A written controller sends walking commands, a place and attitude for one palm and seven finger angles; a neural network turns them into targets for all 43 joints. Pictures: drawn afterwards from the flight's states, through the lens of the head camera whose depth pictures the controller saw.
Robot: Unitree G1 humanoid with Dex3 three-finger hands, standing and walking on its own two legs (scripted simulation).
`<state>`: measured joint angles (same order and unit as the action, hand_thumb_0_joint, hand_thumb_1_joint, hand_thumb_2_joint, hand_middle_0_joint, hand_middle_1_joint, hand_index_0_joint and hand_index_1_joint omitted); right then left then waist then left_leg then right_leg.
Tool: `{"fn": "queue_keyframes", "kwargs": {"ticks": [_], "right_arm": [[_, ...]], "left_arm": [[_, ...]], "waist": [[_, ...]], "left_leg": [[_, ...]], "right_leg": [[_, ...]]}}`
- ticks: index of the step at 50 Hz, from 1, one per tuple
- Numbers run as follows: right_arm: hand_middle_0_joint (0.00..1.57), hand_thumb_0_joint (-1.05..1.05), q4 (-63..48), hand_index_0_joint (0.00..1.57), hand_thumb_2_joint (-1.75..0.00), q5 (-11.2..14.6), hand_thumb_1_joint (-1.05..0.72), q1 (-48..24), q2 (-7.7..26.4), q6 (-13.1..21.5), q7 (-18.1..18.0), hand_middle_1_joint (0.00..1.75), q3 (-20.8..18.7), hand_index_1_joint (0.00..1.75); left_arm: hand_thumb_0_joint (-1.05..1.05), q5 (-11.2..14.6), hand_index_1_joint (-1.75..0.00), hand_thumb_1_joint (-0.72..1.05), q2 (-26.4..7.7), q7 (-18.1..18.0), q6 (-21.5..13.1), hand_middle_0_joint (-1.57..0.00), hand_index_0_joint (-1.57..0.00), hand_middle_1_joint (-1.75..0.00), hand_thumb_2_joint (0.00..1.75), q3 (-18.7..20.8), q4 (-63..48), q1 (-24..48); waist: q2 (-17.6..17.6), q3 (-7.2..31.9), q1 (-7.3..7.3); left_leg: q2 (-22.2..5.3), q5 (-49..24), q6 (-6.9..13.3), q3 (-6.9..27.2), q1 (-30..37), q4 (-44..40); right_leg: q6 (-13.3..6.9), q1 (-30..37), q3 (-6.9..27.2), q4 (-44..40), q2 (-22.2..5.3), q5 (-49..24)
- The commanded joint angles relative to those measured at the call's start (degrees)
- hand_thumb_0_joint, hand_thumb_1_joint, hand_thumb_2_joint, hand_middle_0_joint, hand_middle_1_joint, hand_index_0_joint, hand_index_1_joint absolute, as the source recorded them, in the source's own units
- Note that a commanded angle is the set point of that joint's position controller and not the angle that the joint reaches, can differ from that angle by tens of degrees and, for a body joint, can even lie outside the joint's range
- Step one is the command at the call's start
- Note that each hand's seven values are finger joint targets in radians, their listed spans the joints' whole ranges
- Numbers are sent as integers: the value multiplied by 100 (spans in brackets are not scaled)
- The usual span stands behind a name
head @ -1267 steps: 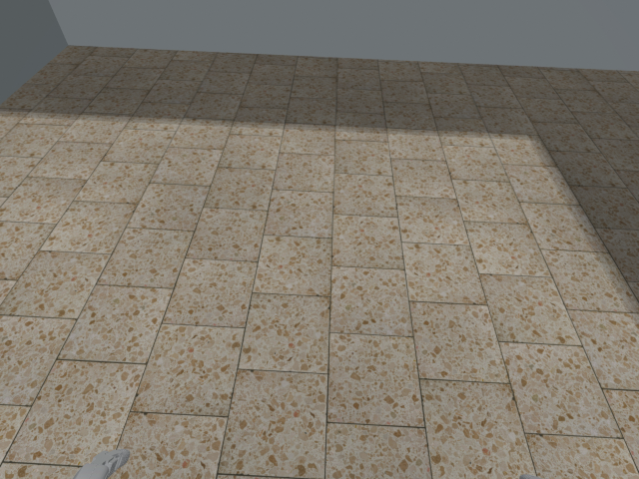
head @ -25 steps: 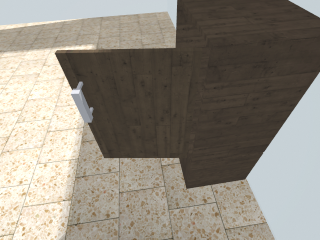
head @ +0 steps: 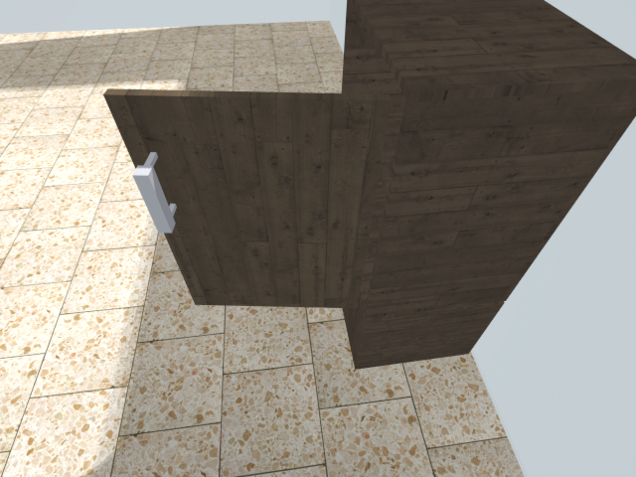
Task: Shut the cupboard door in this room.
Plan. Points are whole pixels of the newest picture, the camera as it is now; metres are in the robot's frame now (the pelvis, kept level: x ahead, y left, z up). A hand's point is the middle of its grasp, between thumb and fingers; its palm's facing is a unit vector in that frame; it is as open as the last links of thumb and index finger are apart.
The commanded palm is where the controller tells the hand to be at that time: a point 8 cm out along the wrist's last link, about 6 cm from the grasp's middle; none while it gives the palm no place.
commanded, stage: look again from close up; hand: left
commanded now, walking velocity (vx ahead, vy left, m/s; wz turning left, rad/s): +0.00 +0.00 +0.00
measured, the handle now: (159, 193) +0.55 +0.32 +0.01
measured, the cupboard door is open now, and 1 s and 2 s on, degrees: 81 81 81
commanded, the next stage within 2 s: shuffle to correct the standing spot in 0.60 s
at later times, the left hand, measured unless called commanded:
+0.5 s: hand out of the picture +0.04 +0.22 -0.17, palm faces +0.03 -0.97 -0.23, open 7.3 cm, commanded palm none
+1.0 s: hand out of the picture +0.03 +0.22 -0.19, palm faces +0.07 -0.98 -0.18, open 7.3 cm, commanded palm none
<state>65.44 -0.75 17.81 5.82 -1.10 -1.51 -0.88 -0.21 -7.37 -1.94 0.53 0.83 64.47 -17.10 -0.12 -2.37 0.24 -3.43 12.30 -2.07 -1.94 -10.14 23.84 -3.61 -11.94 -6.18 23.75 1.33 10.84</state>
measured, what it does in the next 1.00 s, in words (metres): shifts its weight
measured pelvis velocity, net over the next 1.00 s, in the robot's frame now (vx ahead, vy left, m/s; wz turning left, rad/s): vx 0.05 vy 0.05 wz -0.01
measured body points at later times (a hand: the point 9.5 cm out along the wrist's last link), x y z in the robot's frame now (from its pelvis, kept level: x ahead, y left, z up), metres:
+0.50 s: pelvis +0.02 +0.04 +0.00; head +0.02 +0.02 +0.45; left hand +0.04 +0.27 -0.15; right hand +0.01 -0.16 -0.17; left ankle +0.01 +0.15 -0.74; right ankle +0.03 -0.07 -0.74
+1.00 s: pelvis +0.05 +0.05 -0.01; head +0.07 +0.05 +0.44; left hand +0.03 +0.27 -0.17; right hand +0.05 -0.18 -0.17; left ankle +0.01 +0.15 -0.74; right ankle +0.03 -0.07 -0.74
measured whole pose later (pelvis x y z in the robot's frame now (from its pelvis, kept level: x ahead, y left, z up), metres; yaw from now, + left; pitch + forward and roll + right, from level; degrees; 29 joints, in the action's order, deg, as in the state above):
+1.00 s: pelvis +0.05 +0.05 -0.01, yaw -1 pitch -1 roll +0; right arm 62.8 -1.3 17.9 9.3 0.4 -0.9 0.5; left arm -1.1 -7.9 -1.5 -0.5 1.5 62.8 -19.0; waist 0.5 -1.6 1.3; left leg 0.8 21.3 1.5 -3.5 -9.4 31.1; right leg 0.1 -12.6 -3.7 33.3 -3.0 20.2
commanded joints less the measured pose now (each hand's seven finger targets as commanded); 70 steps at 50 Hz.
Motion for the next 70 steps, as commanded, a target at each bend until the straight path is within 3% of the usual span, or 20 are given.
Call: {"fn": "queue_keyframes", "kwargs": {"ticks": [1, 3, 4, 5, 6, 8, 13, 19, 35, 42, 47, 49, 52, 55, 58, 60, 61, 62, 67, 70], "right_arm": [[20, 0, -79, 20, -90, -2, -90, 493, 417, 114, -53, 30, -69, 30], [20, 0, -71, 20, -90, 7, -90, 482, 395, 129, -66, 30, -55, 30], [20, 0, -390, 20, -90, -9, -90, -201, 718, 239, 17, 30, -53, 30], [20, 0, -610, 20, -90, 10, -90, 213, 380, 141, 40, 30, -42, 30], [20, 0, -552, 20, -90, -16, -90, 324, 369, 151, 45, 30, -47, 30], [20, 0, -501, 20, -90, -31, -90, 785, 338, 220, 74, 30, 23, 30], [20, 0, -631, 20, -90, -17, -90, 532, 551, 317, 10, 30, 73, 30], [20, 0, -513, 20, -90, -14, -90, 524, 714, 379, -23, 30, 120, 30], [20, 0, -255, 20, -90, -4, -90, 303, 777, 365, -42, 30, 132, 30], [20, 0, -376, 20, -90, -51, -90, 240, 750, 235, 32, 30, 106, 30], [20, 0, -461, 20, -90, -62, -90, 348, 653, 249, 53, 30, 82, 30], [20, 0, -400, 20, -90, -59, -90, 548, 710, 292, 59, 30, 76, 30], [20, 0, -295, 20, -90, -70, -90, 978, 1129, 342, -20, 30, 10, 30], [20, 0, -338, 20, -90, -97, -90, 990, 1021, 342, -89, 30, 48, 30], [20, 0, -503, 20, -90, -6, -90, 312, 1010, 331, -124, 30, 49, 30], [20, 0, -689, 20, -90, 83, -90, 212, 831, 331, -103, 30, 15, 30], [20, 0, -674, 20, -90, 101, -90, 229, 698, 296, -97, 30, -16, 30], [20, 0, -668, 20, -90, 89, -90, 84, 562, 223, -110, 30, -33, 30], [20, 0, -401, 20, -90, 67, -90, 405, 309, 136, -12, 30, -14, 30], [20, 0, -336, 20, -90, -33, -90, 325, 679, 231, -20, 30, -49, 30]], "left_arm": [[0, -27, -30, 90, -566, -15, -132, -20, -20, -30, 90, 104, -196, -271], [0, -27, -30, 90, -542, -13, -134, -20, -20, -30, 90, 96, -163, -340], [0, -125, -30, 90, -659, -238, -304, -20, -20, -30, 90, 35, 17, -772], [0, -93, -30, 90, -1003, -168, -349, -20, -20, -30, 90, 84, -259, -524], [0, -111, -30, 90, -904, -126, -344, -20, -20, -30, 90, 98, -351, -284], [0, -95, -30, 90, -823, -83, -355, -20, -20, -30, 90, 92, -375, -168], [0, -65, -30, 90, -480, -6, -260, -20, -20, -30, 90, 12, -280, -352], [0, -37, -30, 90, -465, 3, -245, -20, -20, -30, 90, -27, -237, -380], [0, -40, -30, 90, -643, -20, -220, -20, -20, -30, 90, -6, -211, -251], [0, -105, -30, 90, -880, 20, -180, -20, -20, -30, 90, 128, -248, -393], [0, -119, -30, 90, -1040, 7, -185, -20, -20, -30, 90, 267, -355, -458], [0, -127, -30, 90, -950, 17, -167, -20, -20, -30, 90, 281, -446, -314], [0, -156, -30, 90, -510, 33, -157, -20, -20, -30, 90, 170, -605, -78], [0, -96, -30, 90, -433, 17, -170, -20, -20, -30, 90, 129, -705, 233], [0, -68, -30, 90, -461, 18, -240, -20, -20, -30, 90, 170, -431, -506], [0, -61, -30, 90, -1034, -66, -310, -20, -20, -30, 90, 255, -179, -1134], [0, -54, -30, 90, -1122, -70, -305, -20, -20, -30, 90, 218, -165, -1090], [0, -102, -30, 90, -1068, -97, -286, -20, -20, -30, 90, 215, -239, -856], [0, -98, -30, 90, -948, -101, -155, -20, -20, -30, 90, 171, -621, 36], [0, -14, -30, 90, -745, -46, -70, -20, -20, -30, 90, 161, -711, 65]], "waist": [[103, -298, -26], [8, -267, 2], [-225, -318, 214], [-199, 311, -150], [-401, 219, -197], [-378, 440, -320], [-440, -376, -49], [27, -284, 15], [24, -37, 6], [260, -438, 79], [629, -443, 32], [198, -402, -38], [-1354, -180, -146], [-982, -259, -171], [-178, 121, 327], [933, 545, 366], [934, 551, 297], [1178, 279, 284], [922, 201, -116], [-382, 170, 11]], "left_leg": [[-97, 235, 246, 192, -134, -303], [-130, 227, 256, 214, -141, -368], [-139, 279, 62, -82, -586, 818], [19, 953, 120, 99, -482, 1118], [2, 823, 172, 93, -290, 993], [12, 139, 237, 98, 39, 497], [-268, 248, 401, 596, -992, -371], [-248, -344, 431, 575, -731, -468], [-222, -1024, 408, 361, -124, -374], [140, 724, 385, 64, -709, 118], [270, 726, 319, -186, -667, 508], [191, 179, 387, -18, -341, 183], [-808, -2377, 1028, 1105, 610, -257], [-1115, -4429, 1454, 1270, 1074, -119], [-533, -4492, 868, 516, 456, 687], [168, -987, 308, 1, -905, 1475], [356, 1583, 189, 31, -1079, 1871], [253, 2105, 201, 147, -1169, 2133], [245, 345, 129, -168, -153, 434], [-420, -1631, 364, 458, 226, -203]], "right_leg": [[203, -383, 1041, -1056, -852, 1182], [201, -282, 965, -1002, -821, 999], [413, -95, 1353, -676, -1155, -1377], [1, -103, 1715, -899, -1582, 11], [-254, -487, 1575, -939, -1458, 1055], [-207, -581, 1009, -534, -1084, 986], [44, -185, 704, -47, -640, 575], [121, 119, 669, 100, -679, -160], [162, 259, 718, 104, -782, -817], [-146, 36, 1240, -231, -1083, 1137], [-416, -81, 1565, -348, -1521, 872], [-275, -211, 1097, 194, -1189, 547], [123, -1041, -107, 1823, -257, 1281], [136, -1582, 138, 2186, -371, 2420], [162, 134, 224, 331, -458, -355], [-448, 1529, 1624, 455, -1792, -4540], [-1002, 1466, 1867, 288, -2454, -5427], [-1162, 1138, 1819, 222, -2414, -5468], [-464, 202, 787, 407, -1473, -3089], [143, -337, 488, 632, -753, -530]]}}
